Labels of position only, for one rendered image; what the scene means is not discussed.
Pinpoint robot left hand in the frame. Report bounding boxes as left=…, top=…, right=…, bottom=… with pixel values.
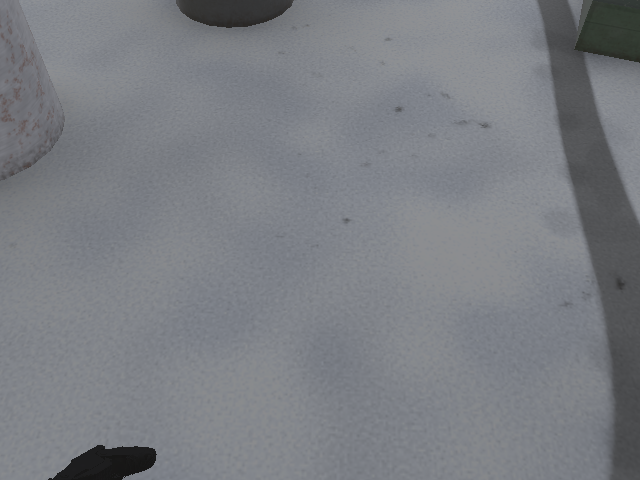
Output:
left=48, top=445, right=157, bottom=480

